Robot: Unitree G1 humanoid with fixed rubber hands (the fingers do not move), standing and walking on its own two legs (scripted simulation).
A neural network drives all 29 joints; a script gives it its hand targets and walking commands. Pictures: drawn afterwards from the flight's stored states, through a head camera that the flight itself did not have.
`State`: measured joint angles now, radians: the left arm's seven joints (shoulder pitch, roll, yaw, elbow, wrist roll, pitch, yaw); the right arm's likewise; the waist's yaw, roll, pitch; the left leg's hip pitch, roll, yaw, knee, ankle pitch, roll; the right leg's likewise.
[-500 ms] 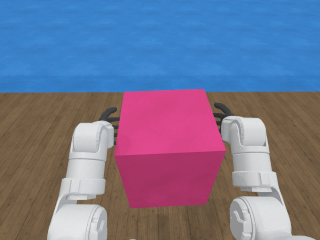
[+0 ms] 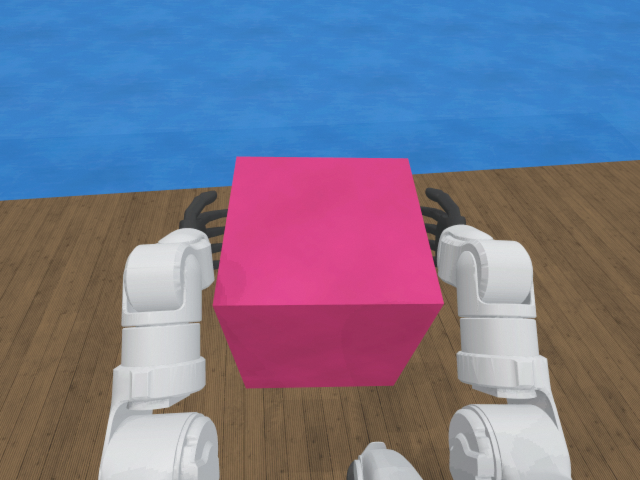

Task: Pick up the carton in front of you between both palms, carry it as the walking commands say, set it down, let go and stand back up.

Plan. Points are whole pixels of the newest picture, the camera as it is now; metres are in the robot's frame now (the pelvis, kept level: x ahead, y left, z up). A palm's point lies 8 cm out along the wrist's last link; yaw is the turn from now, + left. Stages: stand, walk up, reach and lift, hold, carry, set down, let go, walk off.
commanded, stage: carry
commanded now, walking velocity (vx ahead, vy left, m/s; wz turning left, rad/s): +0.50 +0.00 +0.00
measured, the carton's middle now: (321, 281) +0.36 -0.02 +0.04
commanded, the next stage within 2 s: none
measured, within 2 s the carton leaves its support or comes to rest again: neither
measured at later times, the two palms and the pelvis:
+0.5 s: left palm (219, 147) +0.63 +0.13 +0.06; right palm (388, 138) +0.65 -0.16 +0.06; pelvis +0.28 -0.03 -0.03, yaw +0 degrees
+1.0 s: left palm (229, 71) +0.95 +0.14 +0.03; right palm (359, 72) +0.93 -0.16 +0.04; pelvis +0.57 +0.02 -0.07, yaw -1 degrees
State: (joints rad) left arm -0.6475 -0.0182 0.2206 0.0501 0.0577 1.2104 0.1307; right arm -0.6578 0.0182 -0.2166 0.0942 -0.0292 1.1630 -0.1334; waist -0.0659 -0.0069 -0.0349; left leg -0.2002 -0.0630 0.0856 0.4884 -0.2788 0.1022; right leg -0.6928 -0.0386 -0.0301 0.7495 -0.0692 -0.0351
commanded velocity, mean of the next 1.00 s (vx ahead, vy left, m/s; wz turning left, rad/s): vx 0.50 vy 0.00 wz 0.00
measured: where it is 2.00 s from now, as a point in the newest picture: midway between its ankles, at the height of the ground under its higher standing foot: (302, 244)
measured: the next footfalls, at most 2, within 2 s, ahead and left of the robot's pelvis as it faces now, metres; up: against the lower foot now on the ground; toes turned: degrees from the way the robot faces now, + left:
right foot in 0.14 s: +0.26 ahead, -0.08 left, -0.03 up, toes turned -2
left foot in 0.68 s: +0.58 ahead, +0.05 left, -0.07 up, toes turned +3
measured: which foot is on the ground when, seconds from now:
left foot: down 0.00-0.14, up 0.16-0.66, down 0.68-1.00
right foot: up 0.00-0.12, down 0.14-0.70, up 0.72-1.00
